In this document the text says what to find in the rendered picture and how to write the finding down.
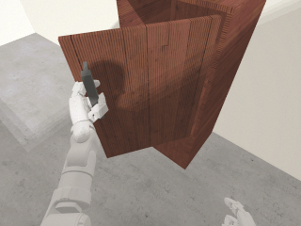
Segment cupboard door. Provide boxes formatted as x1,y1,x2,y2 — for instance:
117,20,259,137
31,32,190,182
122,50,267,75
57,14,222,158

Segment left robot hand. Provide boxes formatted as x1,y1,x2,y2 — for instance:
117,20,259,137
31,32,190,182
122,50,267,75
69,79,109,125

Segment left robot forearm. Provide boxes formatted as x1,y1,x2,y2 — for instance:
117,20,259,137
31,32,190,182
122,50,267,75
40,121,101,226

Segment robot left upper arm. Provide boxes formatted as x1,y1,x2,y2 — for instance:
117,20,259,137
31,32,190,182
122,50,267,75
41,213,91,226

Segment handle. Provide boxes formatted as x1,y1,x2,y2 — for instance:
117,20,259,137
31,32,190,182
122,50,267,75
80,61,104,120

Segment right robot hand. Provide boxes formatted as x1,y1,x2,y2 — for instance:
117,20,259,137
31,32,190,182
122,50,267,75
221,197,256,226

